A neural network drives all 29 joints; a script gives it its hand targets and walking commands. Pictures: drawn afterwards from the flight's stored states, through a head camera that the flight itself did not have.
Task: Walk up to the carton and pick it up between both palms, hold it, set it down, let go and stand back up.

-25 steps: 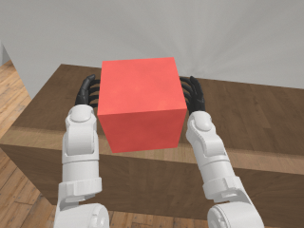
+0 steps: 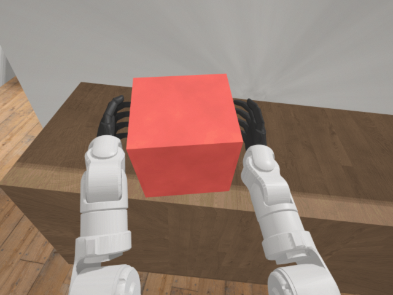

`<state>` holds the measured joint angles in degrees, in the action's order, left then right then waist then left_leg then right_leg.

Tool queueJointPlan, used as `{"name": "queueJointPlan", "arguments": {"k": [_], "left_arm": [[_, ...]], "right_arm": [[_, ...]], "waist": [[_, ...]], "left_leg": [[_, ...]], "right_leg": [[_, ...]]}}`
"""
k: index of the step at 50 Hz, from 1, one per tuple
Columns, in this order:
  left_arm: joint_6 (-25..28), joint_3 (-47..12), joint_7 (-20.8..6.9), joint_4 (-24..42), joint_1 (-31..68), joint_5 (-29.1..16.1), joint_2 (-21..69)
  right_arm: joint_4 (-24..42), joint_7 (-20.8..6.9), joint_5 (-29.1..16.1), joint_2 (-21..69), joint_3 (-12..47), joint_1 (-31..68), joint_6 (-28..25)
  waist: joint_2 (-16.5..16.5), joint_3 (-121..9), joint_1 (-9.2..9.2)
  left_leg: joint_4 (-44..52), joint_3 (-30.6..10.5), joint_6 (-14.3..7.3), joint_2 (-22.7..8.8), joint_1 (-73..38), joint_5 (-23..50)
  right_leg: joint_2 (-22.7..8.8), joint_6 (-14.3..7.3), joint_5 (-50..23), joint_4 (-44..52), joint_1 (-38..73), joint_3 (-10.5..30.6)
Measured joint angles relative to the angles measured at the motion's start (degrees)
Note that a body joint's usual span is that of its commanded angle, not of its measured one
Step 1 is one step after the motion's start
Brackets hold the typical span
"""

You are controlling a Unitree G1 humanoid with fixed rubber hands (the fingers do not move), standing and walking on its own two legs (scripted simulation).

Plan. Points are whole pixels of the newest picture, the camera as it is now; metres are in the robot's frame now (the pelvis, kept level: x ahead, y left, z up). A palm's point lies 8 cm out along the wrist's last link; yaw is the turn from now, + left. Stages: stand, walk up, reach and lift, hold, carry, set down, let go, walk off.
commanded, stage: hold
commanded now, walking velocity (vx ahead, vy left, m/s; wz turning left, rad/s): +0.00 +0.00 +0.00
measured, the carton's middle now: (184, 138) +0.39 -0.01 +0.13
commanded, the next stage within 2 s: none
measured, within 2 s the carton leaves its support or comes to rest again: neither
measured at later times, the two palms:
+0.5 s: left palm (111, 140) +0.36 +0.13 +0.16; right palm (256, 142) +0.34 -0.14 +0.16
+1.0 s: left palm (113, 139) +0.36 +0.13 +0.16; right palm (256, 142) +0.35 -0.15 +0.15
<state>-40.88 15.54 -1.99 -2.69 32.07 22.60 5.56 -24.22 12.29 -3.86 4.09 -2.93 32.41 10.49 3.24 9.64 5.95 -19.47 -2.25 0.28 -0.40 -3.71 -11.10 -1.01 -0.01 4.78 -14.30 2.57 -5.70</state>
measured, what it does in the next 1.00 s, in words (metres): stands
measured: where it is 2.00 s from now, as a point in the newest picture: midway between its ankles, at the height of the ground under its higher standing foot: outside the picture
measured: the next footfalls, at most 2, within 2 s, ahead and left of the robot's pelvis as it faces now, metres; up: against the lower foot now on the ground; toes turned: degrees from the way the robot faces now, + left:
none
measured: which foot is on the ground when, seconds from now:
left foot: down 0.00-1.00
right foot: down 0.00-1.00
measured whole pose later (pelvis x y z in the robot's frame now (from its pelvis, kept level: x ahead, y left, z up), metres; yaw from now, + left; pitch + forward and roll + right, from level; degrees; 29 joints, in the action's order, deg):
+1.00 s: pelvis +0.00 +0.00 +0.00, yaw +0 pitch -13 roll -1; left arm -40.7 15.8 -2.0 -2.7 31.1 23.2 6.3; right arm -24.5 12.7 -5.7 2.9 -1.5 32.1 10.7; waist 3.3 10.0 6.5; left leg -19.6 -2.1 0.3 -0.5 -4.7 -11.5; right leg -0.9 0.1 5.1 -14.4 3.5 -5.6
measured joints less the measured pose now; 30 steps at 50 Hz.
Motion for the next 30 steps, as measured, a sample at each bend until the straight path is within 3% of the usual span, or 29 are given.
{"name": "queueJointPlan", "arguments": {"k": [30], "left_arm": [[-0.11,0.48,0.06,-0.1,-0.54,-0.26,0.2]], "right_arm": [[-0.42,0.39,-1.03,-0.35,0.75,0.15,0.45]], "waist": [[0.08,-0.51,-0.47]], "left_leg": [[0.2,0.5,-0.06,-0.03,-0.24,0.14]], "right_leg": [[0.01,-0.03,0.02,-0.48,-0.26,0.46]]}}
